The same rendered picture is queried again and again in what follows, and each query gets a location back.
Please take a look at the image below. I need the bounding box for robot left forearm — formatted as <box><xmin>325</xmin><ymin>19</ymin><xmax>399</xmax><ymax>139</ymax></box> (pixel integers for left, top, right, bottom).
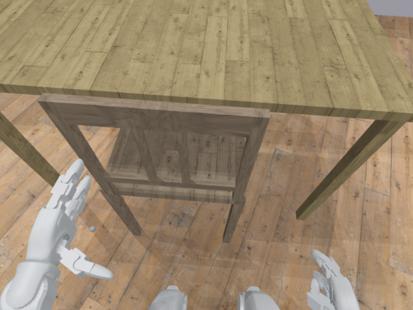
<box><xmin>0</xmin><ymin>260</ymin><xmax>61</xmax><ymax>310</ymax></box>

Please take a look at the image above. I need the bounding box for robot left hand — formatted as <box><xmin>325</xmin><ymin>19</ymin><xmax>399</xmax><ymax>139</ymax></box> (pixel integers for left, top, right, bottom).
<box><xmin>26</xmin><ymin>159</ymin><xmax>114</xmax><ymax>280</ymax></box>

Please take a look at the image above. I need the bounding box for robot right hand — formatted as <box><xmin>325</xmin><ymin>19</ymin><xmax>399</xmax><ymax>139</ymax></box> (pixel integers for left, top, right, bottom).
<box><xmin>307</xmin><ymin>249</ymin><xmax>360</xmax><ymax>310</ymax></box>

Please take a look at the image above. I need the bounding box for table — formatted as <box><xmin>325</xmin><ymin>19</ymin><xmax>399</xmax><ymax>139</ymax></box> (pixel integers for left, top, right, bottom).
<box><xmin>0</xmin><ymin>0</ymin><xmax>413</xmax><ymax>220</ymax></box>

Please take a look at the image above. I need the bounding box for chair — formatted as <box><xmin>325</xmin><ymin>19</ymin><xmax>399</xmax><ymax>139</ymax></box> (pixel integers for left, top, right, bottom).
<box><xmin>37</xmin><ymin>93</ymin><xmax>270</xmax><ymax>243</ymax></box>

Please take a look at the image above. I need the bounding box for right robot thigh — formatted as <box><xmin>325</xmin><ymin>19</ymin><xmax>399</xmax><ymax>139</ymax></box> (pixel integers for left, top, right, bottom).
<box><xmin>237</xmin><ymin>291</ymin><xmax>280</xmax><ymax>310</ymax></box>

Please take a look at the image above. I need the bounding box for robot right shin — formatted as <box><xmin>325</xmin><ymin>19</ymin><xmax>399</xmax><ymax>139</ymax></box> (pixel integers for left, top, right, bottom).
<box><xmin>247</xmin><ymin>286</ymin><xmax>260</xmax><ymax>291</ymax></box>

